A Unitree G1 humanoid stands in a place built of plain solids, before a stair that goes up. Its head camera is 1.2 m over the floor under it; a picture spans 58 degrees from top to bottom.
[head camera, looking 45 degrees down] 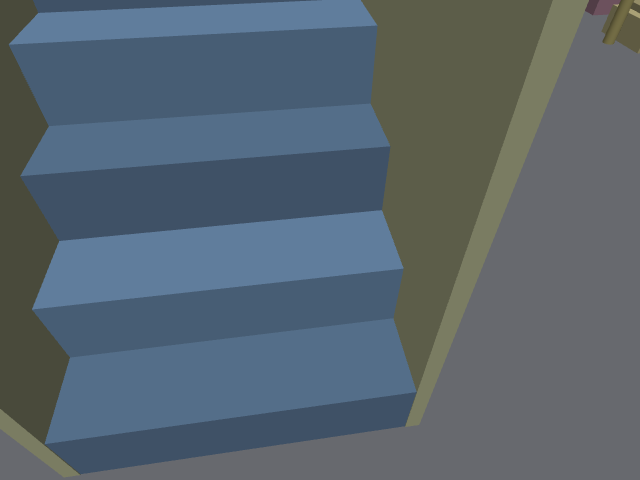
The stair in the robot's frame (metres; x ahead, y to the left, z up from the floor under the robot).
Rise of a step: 0.21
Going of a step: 0.22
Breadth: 0.93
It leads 8 degrees to the left of straight ahead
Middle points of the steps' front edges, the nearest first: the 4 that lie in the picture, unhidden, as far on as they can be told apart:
0.42 0.19 0.21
0.63 0.22 0.41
0.84 0.25 0.62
1.06 0.28 0.82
